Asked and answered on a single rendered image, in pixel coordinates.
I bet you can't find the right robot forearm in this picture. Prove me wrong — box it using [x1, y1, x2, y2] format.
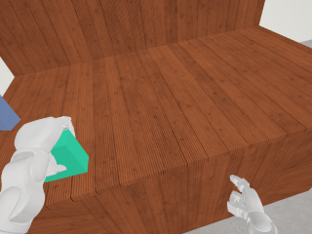
[247, 211, 278, 234]

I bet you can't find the robot right hand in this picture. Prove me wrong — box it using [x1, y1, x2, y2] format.
[227, 175, 264, 220]

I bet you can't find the table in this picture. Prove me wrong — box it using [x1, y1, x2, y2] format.
[0, 0, 312, 234]

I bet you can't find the left robot forearm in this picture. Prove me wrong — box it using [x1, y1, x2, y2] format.
[0, 147, 50, 234]

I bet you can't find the sponge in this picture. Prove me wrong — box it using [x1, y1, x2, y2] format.
[45, 129, 89, 182]

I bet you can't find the robot left hand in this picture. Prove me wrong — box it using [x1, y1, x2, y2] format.
[14, 116, 76, 177]

